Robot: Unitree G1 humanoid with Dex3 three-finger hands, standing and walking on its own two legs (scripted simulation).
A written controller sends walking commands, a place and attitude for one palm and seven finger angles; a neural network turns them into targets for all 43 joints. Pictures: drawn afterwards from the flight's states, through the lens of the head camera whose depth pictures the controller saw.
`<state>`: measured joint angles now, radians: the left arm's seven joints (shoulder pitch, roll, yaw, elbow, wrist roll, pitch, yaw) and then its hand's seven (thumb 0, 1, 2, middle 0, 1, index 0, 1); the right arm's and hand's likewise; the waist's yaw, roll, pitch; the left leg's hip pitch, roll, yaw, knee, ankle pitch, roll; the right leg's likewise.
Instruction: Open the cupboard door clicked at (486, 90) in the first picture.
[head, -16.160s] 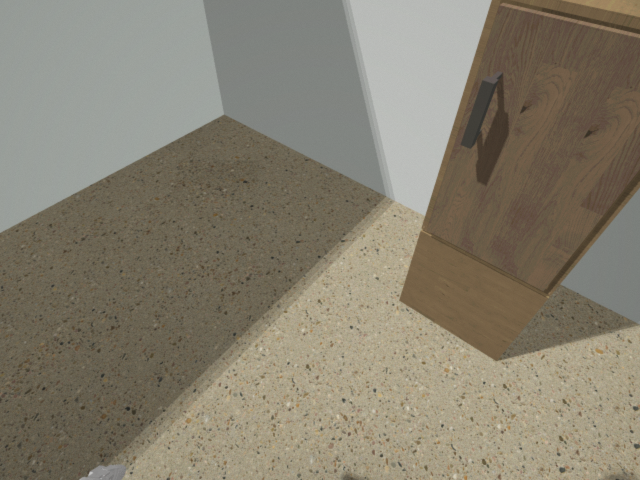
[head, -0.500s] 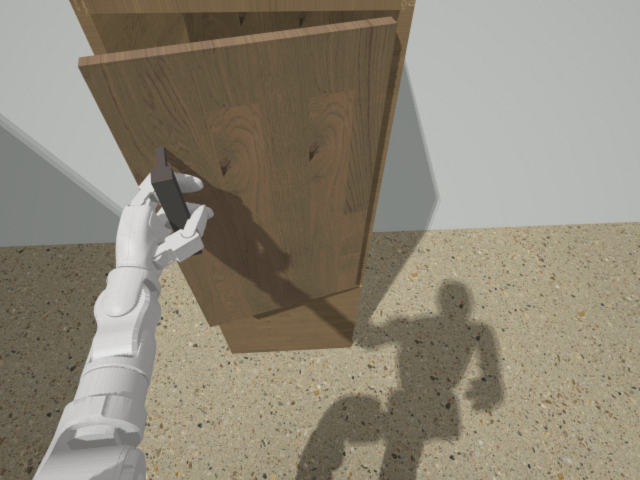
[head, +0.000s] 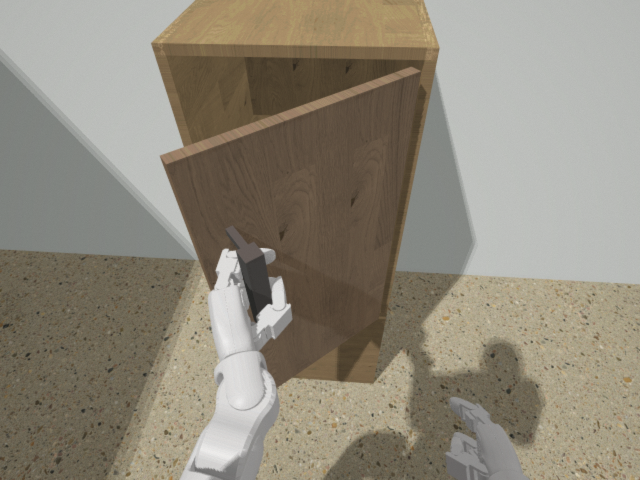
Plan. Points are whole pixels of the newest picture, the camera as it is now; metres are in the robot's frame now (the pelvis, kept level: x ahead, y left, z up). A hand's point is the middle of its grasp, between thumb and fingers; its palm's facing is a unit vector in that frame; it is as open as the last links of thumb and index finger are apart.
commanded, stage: pull the door open along its arc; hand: left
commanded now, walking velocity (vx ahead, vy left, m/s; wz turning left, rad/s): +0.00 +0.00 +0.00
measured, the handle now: (250, 279) +0.34 +0.11 +0.09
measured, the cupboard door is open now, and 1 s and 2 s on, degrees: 40 45 48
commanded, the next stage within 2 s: open thumb and fingers to let go in 0.18 s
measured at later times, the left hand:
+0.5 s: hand (289, 317) +0.28 +0.05 +0.09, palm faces +0.33 -0.94 -0.03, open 7.0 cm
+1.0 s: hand (285, 319) +0.28 +0.06 +0.09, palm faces +0.28 -0.96 -0.03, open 14.7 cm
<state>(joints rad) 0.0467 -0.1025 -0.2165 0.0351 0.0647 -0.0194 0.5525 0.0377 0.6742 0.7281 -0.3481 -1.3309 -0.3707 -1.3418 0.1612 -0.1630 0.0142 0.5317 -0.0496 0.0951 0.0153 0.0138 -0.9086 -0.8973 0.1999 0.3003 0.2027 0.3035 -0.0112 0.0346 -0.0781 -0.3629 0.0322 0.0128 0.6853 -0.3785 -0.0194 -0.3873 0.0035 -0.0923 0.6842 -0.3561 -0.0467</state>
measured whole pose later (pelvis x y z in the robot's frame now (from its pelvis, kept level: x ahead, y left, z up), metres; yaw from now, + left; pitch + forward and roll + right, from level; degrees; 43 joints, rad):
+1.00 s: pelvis -0.02 +0.01 -0.01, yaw +1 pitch +2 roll +0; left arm -0.02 -0.09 -0.31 0.06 0.07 0.00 0.60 -0.01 -0.47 0.32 -0.25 -0.89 -0.25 -0.89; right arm 0.17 -0.17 0.01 0.58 -0.04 0.06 0.04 0.02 -0.91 -0.90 0.20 0.30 0.20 0.30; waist 0.00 0.04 -0.05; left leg -0.40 0.01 0.01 0.74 -0.38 0.00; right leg -0.41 -0.02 -0.10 0.73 -0.35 -0.03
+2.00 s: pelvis -0.01 +0.02 -0.01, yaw +0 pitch +3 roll +0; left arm 0.38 0.08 -0.24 -0.27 -0.03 -0.12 0.05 -0.01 -0.50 0.30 -0.17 -0.31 -0.16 -0.31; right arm 0.23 -0.21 0.04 0.44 0.00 -0.04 0.01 0.02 -0.91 -0.90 0.20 0.30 0.20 0.30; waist 0.01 0.03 -0.05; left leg -0.40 0.01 0.02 0.76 -0.41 0.00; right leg -0.43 -0.02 -0.08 0.76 -0.38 -0.03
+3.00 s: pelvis -0.01 +0.03 -0.01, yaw +1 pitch +2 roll -2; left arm 0.56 0.23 0.08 -0.49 -0.23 -0.04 -0.17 -0.01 -0.48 0.31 -0.15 -0.30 -0.15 -0.30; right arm 0.28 -0.23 0.05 0.47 0.04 -0.19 -0.05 0.02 -0.91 -0.90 0.20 0.30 0.20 0.30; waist 0.03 0.06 -0.08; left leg -0.40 0.01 0.00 0.79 -0.43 0.02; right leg -0.40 -0.02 -0.10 0.74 -0.38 -0.01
